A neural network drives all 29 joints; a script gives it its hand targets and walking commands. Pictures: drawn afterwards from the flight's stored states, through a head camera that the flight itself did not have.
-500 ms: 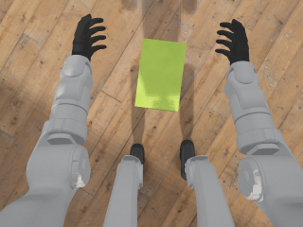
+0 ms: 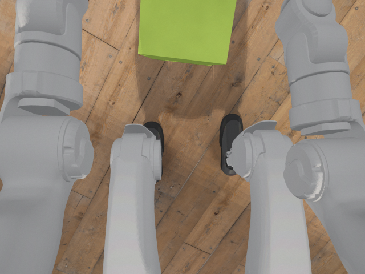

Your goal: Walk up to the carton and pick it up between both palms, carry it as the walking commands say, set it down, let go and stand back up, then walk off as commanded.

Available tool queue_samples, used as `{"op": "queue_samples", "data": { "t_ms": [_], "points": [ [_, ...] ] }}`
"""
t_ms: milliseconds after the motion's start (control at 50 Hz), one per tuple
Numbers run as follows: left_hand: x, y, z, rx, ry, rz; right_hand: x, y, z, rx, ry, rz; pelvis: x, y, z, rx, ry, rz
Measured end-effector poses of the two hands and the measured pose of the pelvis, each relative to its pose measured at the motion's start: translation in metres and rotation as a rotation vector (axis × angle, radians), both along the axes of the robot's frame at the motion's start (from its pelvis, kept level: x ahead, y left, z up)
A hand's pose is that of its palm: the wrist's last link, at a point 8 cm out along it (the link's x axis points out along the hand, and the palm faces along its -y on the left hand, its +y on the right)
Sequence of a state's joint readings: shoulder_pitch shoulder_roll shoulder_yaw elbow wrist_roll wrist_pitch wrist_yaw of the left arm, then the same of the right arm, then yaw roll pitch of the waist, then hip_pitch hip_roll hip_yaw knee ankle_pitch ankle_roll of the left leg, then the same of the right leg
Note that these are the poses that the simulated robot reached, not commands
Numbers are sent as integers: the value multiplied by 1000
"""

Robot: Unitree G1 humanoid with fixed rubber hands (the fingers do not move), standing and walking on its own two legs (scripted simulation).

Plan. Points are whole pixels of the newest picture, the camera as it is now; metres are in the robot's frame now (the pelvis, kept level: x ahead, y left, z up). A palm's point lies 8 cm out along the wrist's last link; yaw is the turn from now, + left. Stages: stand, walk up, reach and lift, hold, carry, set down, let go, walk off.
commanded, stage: reach and lift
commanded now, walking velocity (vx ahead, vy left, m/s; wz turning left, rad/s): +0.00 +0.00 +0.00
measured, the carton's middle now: (187, 1) +0.57 +0.01 -0.37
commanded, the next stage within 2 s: none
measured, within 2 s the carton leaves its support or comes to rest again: neither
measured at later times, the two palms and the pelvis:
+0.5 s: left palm (107, 0) +0.55 +0.17 -0.30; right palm out of the picture +0.55 -0.14 -0.27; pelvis -0.01 +0.00 -0.09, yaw -1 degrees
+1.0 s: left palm out of the picture +0.57 +0.17 -0.30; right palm (267, 1) +0.55 -0.14 -0.29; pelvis +0.00 +0.00 -0.11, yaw -1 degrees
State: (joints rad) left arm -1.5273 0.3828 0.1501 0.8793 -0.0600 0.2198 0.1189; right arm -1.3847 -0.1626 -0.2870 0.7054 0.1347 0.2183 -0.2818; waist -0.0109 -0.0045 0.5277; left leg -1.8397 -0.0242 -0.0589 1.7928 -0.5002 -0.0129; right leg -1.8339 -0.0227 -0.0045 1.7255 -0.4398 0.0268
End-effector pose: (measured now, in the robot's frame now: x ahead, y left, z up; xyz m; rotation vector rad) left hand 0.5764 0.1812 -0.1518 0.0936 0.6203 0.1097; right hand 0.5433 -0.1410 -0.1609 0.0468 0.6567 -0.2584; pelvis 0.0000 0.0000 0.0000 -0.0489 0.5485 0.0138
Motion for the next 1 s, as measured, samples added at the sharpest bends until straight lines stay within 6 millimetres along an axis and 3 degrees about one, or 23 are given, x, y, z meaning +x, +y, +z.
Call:
{"op": "queue_samples", "data": {
  "t_ms": [60,140,240,420,520,640,1000],
  "points": [
    [3,3,2,0,-5,6,3,0,0,-22,6,13,1,1,-13,-3,-12,1],
    [-4,8,-18,-18,91,1,1,3,-17,-65,81,80,7,1,-31,-8,62,-3],
    [-2,9,-35,-28,53,-6,-1,5,-40,-72,73,117,7,2,-53,-14,103,-4],
    [-23,-1,-118,-37,116,-14,-21,5,-113,-15,130,80,-1,3,-80,-22,54,-2],
    [-26,-14,-149,-37,126,-44,12,0,-112,5,42,36,-5,4,-95,-26,32,-2],
    [-14,-13,-146,-36,86,-44,1,0,-134,9,125,29,-3,4,-109,-29,19,-1],
    [-11,-13,-145,-41,77,-52,4,0,-131,10,98,31,-2,4,-112,-30,13,0]
  ]
}}
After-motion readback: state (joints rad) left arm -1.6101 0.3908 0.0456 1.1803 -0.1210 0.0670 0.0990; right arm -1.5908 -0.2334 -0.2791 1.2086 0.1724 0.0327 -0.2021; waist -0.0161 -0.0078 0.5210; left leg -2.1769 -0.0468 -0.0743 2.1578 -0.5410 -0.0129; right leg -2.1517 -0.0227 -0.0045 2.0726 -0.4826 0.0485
